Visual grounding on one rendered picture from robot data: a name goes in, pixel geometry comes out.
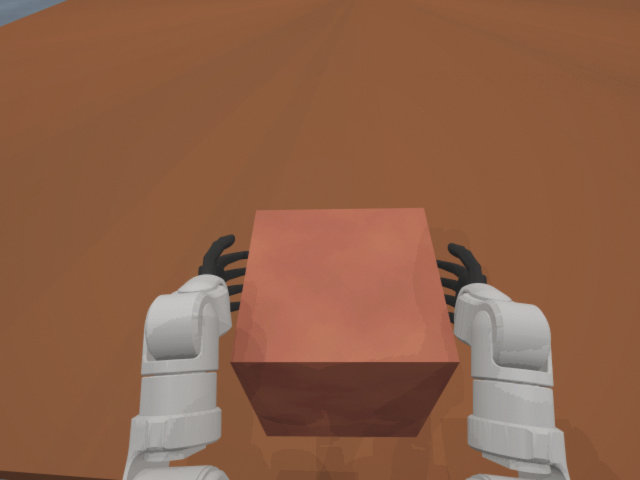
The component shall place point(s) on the carton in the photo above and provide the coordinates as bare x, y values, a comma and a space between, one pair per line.
343, 328

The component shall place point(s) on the robot left hand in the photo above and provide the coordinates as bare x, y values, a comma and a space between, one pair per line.
214, 264

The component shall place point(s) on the right robot forearm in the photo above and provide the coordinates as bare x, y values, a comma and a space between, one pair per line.
513, 422

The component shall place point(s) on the left robot forearm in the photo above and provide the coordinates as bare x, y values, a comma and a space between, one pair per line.
178, 416

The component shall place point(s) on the robot right hand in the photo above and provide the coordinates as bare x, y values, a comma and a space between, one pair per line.
469, 275

